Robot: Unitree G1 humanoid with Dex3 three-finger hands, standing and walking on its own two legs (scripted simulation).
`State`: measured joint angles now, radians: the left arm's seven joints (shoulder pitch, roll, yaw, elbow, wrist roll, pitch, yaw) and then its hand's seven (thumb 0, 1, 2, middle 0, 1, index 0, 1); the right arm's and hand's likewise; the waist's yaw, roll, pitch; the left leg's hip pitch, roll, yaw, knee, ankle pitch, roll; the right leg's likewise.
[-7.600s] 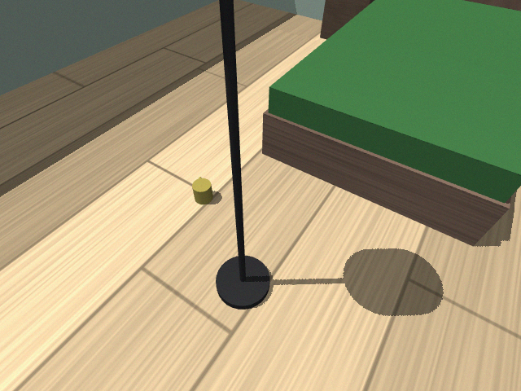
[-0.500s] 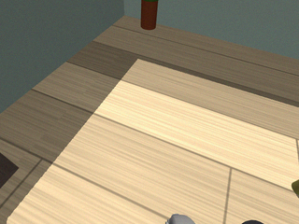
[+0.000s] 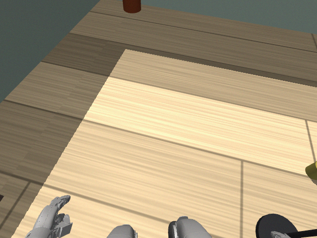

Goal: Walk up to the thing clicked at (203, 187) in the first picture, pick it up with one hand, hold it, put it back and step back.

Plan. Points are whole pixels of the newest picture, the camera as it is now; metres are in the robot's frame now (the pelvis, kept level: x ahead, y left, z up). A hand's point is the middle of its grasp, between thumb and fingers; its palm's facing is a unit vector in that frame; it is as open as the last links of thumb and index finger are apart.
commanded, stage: walk up
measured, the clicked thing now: out of the picture +0.56 -1.05 -0.70
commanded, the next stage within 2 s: stand in 1.32 s
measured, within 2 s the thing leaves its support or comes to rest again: neither
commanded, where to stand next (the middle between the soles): +0.02 -0.04 m, yaw -8 degrees
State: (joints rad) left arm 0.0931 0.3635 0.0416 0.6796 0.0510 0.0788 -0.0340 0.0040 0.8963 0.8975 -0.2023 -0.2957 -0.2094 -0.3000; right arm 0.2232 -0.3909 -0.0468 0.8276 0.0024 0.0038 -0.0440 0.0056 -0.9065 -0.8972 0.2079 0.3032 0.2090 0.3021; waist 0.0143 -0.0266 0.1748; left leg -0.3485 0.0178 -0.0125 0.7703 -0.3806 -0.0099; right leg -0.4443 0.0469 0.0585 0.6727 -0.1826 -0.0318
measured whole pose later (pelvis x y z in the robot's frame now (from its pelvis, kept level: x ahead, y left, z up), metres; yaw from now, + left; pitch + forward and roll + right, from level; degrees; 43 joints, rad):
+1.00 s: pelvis -0.04 -0.06 +0.02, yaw -10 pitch -3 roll +0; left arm 0.15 0.34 0.01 0.98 0.01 -0.03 -0.01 0.01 0.90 0.90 -0.20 -0.30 -0.21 -0.30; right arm 0.16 -0.38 -0.01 1.00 0.00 -0.01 0.02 0.01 -0.91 -0.90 0.21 0.30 0.21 0.30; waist -0.01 0.02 0.05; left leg -0.24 0.03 0.01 0.56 -0.27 -0.02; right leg -0.18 0.00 0.04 0.58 -0.34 0.01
